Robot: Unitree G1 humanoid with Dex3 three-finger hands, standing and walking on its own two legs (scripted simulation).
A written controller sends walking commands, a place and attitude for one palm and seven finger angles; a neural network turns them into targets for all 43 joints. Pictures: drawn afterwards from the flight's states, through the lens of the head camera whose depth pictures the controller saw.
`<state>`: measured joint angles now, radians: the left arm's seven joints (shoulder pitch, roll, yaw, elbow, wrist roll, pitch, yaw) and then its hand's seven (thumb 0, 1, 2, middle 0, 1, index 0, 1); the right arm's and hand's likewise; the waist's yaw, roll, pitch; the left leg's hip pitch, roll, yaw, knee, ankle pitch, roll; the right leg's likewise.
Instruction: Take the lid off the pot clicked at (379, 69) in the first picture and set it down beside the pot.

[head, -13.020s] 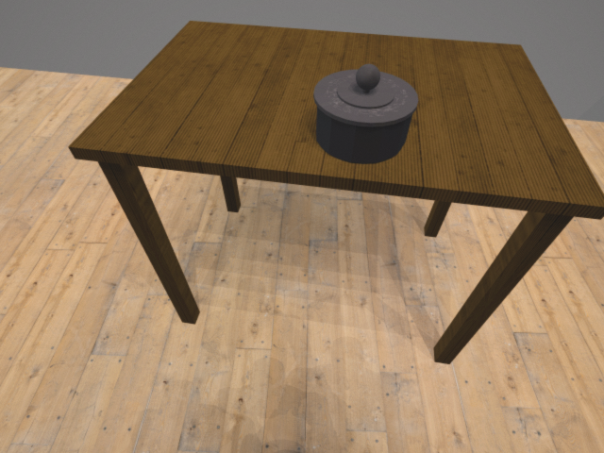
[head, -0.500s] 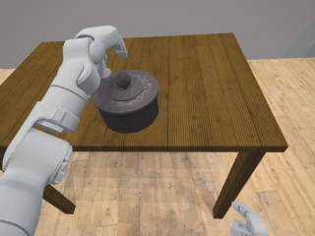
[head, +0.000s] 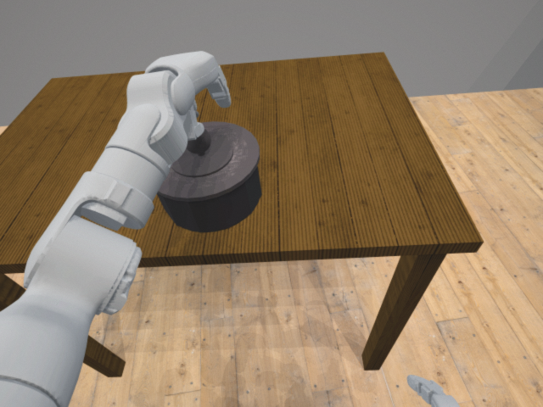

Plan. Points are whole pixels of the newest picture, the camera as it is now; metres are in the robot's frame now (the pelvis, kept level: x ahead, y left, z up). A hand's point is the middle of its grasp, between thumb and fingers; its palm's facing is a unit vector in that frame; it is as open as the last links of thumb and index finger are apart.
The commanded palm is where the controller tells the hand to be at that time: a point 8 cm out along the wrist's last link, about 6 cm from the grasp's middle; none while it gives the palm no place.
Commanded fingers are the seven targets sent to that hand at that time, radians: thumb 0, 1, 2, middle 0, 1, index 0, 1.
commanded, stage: lower the open fingers around the knob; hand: left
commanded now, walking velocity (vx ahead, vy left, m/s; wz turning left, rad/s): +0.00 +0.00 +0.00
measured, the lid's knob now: (197, 140) +0.48 +0.12 +0.16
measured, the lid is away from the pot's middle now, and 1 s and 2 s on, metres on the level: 0.00 0.00 0.00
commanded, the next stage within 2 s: close the fingers and squeeze the knob in 0.80 s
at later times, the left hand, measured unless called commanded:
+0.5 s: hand (189, 142) +0.46 +0.13 +0.18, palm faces -0.30 -0.09 -0.95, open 9.7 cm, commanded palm +0.44 +0.13 +0.25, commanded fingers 0.00 -0.35 1.72 -0.90 -0.08 -0.90 -0.08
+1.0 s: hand (190, 143) +0.46 +0.12 +0.17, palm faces -0.30 -0.11 -0.95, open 9.7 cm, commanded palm +0.44 +0.13 +0.24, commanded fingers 0.00 -0.13 1.19 -0.66 -0.53 -0.66 -0.53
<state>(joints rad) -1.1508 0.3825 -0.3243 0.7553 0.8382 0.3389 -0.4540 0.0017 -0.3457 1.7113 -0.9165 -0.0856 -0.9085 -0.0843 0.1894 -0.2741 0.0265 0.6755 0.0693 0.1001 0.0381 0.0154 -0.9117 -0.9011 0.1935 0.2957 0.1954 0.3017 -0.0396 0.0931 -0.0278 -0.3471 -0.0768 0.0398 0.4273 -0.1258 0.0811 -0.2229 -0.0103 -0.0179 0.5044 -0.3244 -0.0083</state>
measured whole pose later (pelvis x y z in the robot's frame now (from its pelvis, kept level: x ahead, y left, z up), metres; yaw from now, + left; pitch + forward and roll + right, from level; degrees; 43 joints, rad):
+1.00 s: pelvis +0.01 -0.01 +0.00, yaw +0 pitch +3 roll +0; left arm -1.00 0.42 -0.31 0.70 0.82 0.33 -0.45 0.00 -0.29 1.58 -0.87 -0.18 -0.85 -0.17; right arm 0.18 -0.28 0.02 0.66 0.08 0.13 0.03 0.01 -0.91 -0.90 0.19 0.30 0.20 0.30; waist -0.04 0.08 -0.03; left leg -0.35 -0.06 0.02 0.46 -0.16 0.07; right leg -0.21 0.01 -0.03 0.50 -0.34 -0.02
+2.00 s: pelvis +0.01 -0.01 +0.00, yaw +0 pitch +3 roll +0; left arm -0.99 0.40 -0.33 0.69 0.83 0.34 -0.43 0.01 0.30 0.76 -0.77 -0.96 -0.70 -0.94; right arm 0.16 -0.28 0.02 0.65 0.08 0.13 0.03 0.01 -0.91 -0.90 0.19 0.30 0.20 0.30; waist -0.04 0.08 -0.03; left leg -0.35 -0.06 0.02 0.46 -0.15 0.07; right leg -0.21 0.01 -0.03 0.49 -0.33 -0.02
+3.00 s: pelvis +0.01 -0.01 +0.00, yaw +0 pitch +3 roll +0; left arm -1.00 0.42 -0.31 0.70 0.83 0.33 -0.46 0.00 0.34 0.61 -0.82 -0.98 -0.74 -0.94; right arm 0.17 -0.28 0.02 0.65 0.08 0.12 0.02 0.01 -0.91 -0.90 0.19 0.30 0.20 0.30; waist -0.05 0.08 -0.02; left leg -0.35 -0.06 0.03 0.46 -0.16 0.07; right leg -0.20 0.01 -0.02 0.48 -0.32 -0.02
